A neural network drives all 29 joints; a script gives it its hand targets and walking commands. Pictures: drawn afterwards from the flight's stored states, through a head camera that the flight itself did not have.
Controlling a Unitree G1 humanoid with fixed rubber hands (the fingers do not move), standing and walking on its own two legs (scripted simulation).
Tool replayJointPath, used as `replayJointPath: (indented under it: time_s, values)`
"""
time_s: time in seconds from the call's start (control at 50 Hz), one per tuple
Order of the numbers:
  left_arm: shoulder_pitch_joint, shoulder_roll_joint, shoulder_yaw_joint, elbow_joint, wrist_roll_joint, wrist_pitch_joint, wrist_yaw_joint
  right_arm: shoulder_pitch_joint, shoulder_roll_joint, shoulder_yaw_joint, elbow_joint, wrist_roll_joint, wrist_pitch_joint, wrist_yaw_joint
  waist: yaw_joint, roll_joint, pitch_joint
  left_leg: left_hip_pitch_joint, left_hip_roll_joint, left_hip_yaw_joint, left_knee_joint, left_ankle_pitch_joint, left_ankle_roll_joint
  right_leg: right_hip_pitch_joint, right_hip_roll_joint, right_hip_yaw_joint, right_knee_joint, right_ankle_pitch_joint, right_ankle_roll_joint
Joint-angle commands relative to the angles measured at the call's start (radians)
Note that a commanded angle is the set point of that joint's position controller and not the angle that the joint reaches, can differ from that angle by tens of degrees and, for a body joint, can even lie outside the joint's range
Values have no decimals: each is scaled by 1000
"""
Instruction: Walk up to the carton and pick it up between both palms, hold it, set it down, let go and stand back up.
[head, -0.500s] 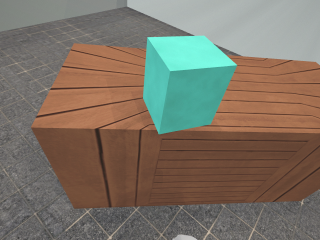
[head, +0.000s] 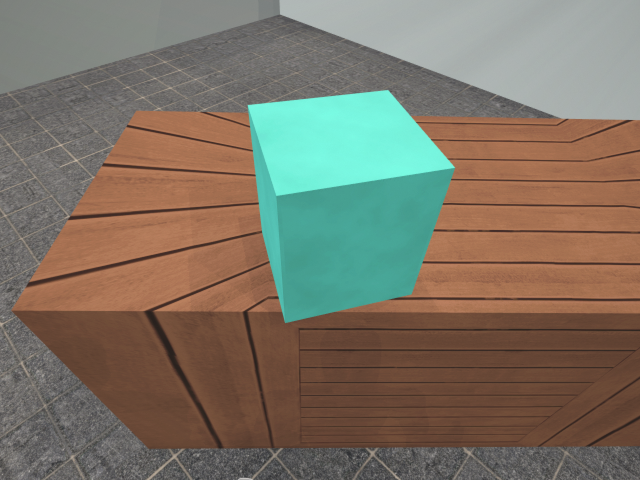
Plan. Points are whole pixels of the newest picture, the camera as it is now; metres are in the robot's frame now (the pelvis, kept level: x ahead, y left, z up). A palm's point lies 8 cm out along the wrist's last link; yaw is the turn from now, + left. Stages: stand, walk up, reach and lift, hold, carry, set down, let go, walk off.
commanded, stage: walk up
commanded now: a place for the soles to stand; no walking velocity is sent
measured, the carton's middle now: (336, 207) +0.49 -0.01 +0.08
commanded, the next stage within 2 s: none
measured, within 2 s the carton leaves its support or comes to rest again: neither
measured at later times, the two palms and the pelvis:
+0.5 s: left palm out of the picture +0.16 +0.33 -0.09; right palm out of the picture +0.12 -0.32 -0.07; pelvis +0.05 +0.01 -0.01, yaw +0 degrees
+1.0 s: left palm out of the picture +0.15 +0.33 -0.10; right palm out of the picture +0.13 -0.31 -0.07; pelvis +0.04 +0.02 -0.01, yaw +0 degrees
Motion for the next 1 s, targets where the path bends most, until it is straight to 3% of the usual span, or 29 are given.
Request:
replayJointPath:
  time_s: [0.0, 0.04, 0.06, 0.08, 0.1, 0.14, 0.16, 0.2, 0.22, 0.26, 0.28, 0.3, 0.32, 0.34, 0.36, 0.4, 0.44, 0.48, 0.52, 0.58, 0.6, 0.64, 0.66, 0.72, 0.8, 0.82, 0.86, 0.9, 0.98]
  values:
    - [-40, 225, 112, -40, 22, 2, 22, 55, -113, -48, 55, 1, -15, -15, -45, -146, -7, 164, -32, 152, -245, 172, 2, -28, -167, 158, -216, -122, -167]
    - [-28, 182, 89, -37, 14, 9, 28, 82, -170, -72, 66, -15, -26, -40, -69, -101, -90, 269, -40, 97, -315, 172, 27, -44, -141, 99, -22, -38, -106]
    - [-31, 107, 70, -57, 12, 12, 35, 41, -202, -64, 50, -29, -32, -46, -69, 86, -81, 312, 129, -232, -390, 192, 80, -152, -98, 91, 122, 31, -43]
    - [-58, 108, 75, -57, 1, 20, 37, 7, -290, -76, 18, -11, -27, -51, -47, 166, -71, 228, 301, -545, -463, 102, 194, -209, -2, 80, 179, -154, 2]
    - [-77, 155, 97, -29, 8, 19, 44, -4, -296, -79, 20, -4, -23, -47, -57, 102, 27, 70, 315, -510, -470, 95, 244, -103, -15, 78, 201, -253, 3]
    - [-12, 142, 90, -25, 14, -8, 47, -62, -252, -40, 12, -7, -12, -39, -6, 101, -18, 22, 180, -269, -292, 231, 163, 65, -8, 94, -91, -131, -41]
    - [1, 190, 113, -18, 23, -19, 49, -70, -177, -26, 14, 14, -11, -33, -1, 43, -81, -44, 112, -139, -184, 308, 92, 179, -111, 221, -152, -18, -46]
    - [5, 254, 118, 1, 24, -32, 50, -81, -101, -13, 3, 18, -3, -39, -25, -90, -32, -123, -32, 48, -33, 11, 8, 224, -282, 399, -284, 137, -138]
    - [-4, 249, 129, -3, 34, -25, 55, -63, -122, -15, 35, 14, -1, -40, -25, -104, -16, -162, -25, 18, -22, -102, 15, 275, -300, 394, -269, 225, -134]
    - [-101, 224, 101, -17, 17, -13, 50, -15, -143, -29, 59, 5, -15, -43, -78, -64, -58, 26, 4, 98, -155, 24, 38, 148, -256, 200, -133, 337, -159]
    - [-108, 172, 98, -35, 9, -9, 52, -14, -164, -28, 75, -1, -21, -41, -77, 1, -54, 139, 10, 66, -179, 333, 35, 42, -177, 112, -74, 315, -113]
    - [-103, 163, 84, -45, 14, -6, 49, -2, -189, -39, 62, -7, -28, -41, -76, -40, -35, 142, 31, -28, -201, 460, 73, -1, -106, 34, 16, 260, -61]
    - [-100, 161, 107, -63, 11, -1, 55, 13, -250, -55, 60, -4, -25, -37, -66, 108, -114, 174, 149, -221, -252, 508, 127, -15, -45, 25, 130, 131, -36]
    - [-102, 155, 102, -60, 2, 7, 54, 8, -266, -55, 55, 1, -20, -38, -62, 93, -140, 195, 201, -369, -260, 515, 204, -24, -17, 70, 160, 29, -19]
    - [-92, 150, 106, -66, -4, 7, 50, -4, -272, -54, 38, 2, -14, -46, -52, 101, -121, 166, 210, -355, -254, 465, 225, -26, -14, 75, 140, -36, -22]
    - [-45, 162, 103, -21, 3, 1, 55, -81, -228, -29, 35, 4, -10, -46, -2, 110, -58, 5, 134, -254, -230, 381, 151, 98, -39, 130, -23, 3, -56]
    - [-52, 192, 104, -14, 17, -4, 51, -103, -175, -17, 21, 6, -13, -47, -16, -58, -108, -27, 32, -29, -93, 323, 62, 165, -152, 200, -130, 48, -111]
    - [-125, 197, 106, -23, 9, -4, 47, -63, -169, -18, 49, 10, -8, -47, -57, -64, -48, 23, -6, 61, -84, 188, 54, 61, -191, 222, -176, -17, -142]
    - [-157, 174, 95, -23, 13, 5, 42, -35, -158, -27, 50, -6, -15, -42, -72, -50, -41, 121, 5, 40, -183, 227, 54, 6, -173, 150, -132, 8, -113]
    - [-136, 139, 93, -44, 11, 25, 47, -38, -236, -37, 51, -5, -23, -45, -47, 85, -101, 119, 185, -334, -315, 325, 174, -11, -19, 56, 124, -71, -24]
    - [-126, 132, 87, -49, -4, 26, 45, -61, -263, -35, 46, 2, -19, -46, -30, 160, -44, 78, 212, -372, -355, 223, 202, -29, 6, 62, 102, -145, -28]
    - [-103, 149, 89, -35, 14, 9, 44, -97, -244, -29, 21, -9, -14, -47, -22, 135, -68, 26, 157, -303, -292, 213, 162, 60, -34, 113, -33, -131, -45]
    - [-103, 172, 101, -30, 19, 2, 44, -98, -219, -14, 29, -3, -12, -44, -23, 44, -60, -30, 115, -250, -261, 197, 130, 109, -55, 143, -57, -99, -65]
    - [-111, 234, 121, -23, 17, 1, 46, -117, -157, -9, 21, 8, -10, -44, -17, -110, -27, -30, -6, 79, -65, 177, 31, 107, -215, 259, -214, -67, -155]
    - [-169, 179, 98, -33, 22, 11, 44, -31, -188, -29, 54, 8, -12, -42, -71, -20, -54, 111, 38, -36, -177, 312, 77, 3, -103, 73, -64, -38, -77]
    - [-138, 161, 98, -35, 18, 13, 46, -58, -210, -23, 45, -4, -13, -39, -45, 76, -74, 112, 82, -134, -213, 333, 108, 11, -60, 66, 2, -29, -52]
    - [-117, 156, 93, -43, 17, 13, 50, -36, -223, -23, 38, -7, -18, -46, -49, 109, -81, 62, 137, -258, -255, 230, 145, 13, -53, 116, 18, -98, -47]
    - [-134, 185, 102, -30, 21, 6, 43, -79, -202, -5, 31, -4, -10, -41, -27, -53, -29, -46, 83, -183, -236, 150, 108, 90, -62, 139, -115, -174, -59]
    - [-90, 206, 117, -51, 30, 23, 20, -36, -188, -24, 57, 1, -24, -47, -34, -74, -40, 36, -23, 87, -181, -33, 53, 74, -163, 225, -176, -259, -150]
